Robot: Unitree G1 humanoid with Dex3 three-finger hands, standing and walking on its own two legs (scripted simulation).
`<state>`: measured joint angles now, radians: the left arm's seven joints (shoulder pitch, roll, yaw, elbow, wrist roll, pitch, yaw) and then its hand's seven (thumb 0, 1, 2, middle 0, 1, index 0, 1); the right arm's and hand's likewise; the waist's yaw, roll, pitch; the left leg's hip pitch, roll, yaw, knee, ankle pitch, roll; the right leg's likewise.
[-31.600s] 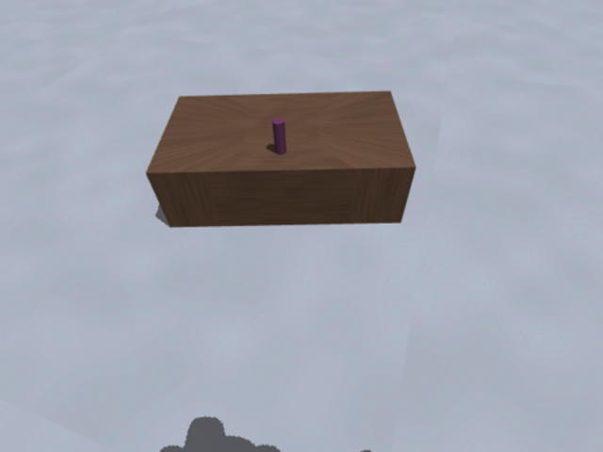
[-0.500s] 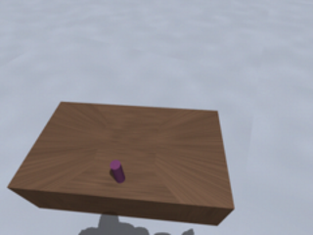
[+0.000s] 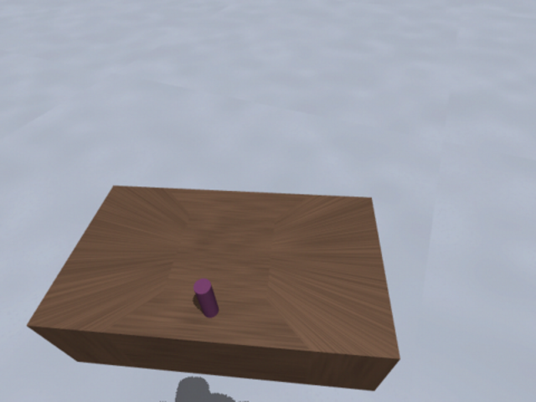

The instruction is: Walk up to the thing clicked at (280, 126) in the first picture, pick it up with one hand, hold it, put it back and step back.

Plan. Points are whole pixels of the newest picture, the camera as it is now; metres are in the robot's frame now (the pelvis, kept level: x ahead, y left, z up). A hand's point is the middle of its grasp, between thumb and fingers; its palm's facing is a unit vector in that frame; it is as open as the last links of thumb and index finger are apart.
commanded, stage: stand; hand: left
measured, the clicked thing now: (206, 299) +0.47 +0.22 -0.37
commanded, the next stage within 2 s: step back in 1.58 s
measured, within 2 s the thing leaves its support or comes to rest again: neither
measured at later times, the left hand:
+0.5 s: hand out of the picture +0.08 +0.25 -0.16, palm faces -0.03 -0.94 -0.34, open 7.4 cm
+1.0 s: hand out of the picture +0.10 +0.24 -0.15, palm faces -0.04 -0.94 -0.34, open 7.4 cm
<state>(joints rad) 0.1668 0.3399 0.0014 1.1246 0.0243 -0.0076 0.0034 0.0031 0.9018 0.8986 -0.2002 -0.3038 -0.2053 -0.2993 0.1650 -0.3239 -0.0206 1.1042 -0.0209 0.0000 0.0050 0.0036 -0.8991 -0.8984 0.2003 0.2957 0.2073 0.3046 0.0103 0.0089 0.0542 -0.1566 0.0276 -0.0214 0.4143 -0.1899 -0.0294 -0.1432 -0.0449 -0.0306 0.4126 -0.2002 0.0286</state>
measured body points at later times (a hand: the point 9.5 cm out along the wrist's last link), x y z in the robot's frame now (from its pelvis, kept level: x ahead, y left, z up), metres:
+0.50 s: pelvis +0.02 +0.00 +0.00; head +0.02 +0.00 +0.45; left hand +0.09 +0.30 -0.13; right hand +0.07 -0.30 -0.13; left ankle +0.03 +0.14 -0.74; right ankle +0.02 -0.14 -0.74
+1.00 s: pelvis +0.03 -0.01 +0.00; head +0.04 -0.01 +0.45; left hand +0.10 +0.29 -0.13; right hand +0.09 -0.31 -0.13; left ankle +0.03 +0.14 -0.74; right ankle +0.02 -0.14 -0.74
